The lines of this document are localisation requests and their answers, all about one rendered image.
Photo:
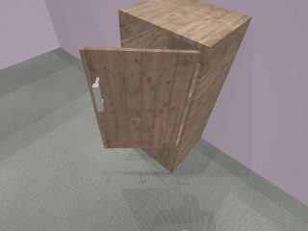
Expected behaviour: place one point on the handle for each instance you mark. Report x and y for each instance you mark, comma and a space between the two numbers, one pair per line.
97, 95

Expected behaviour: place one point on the cupboard door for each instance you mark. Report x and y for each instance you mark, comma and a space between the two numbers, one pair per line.
145, 93

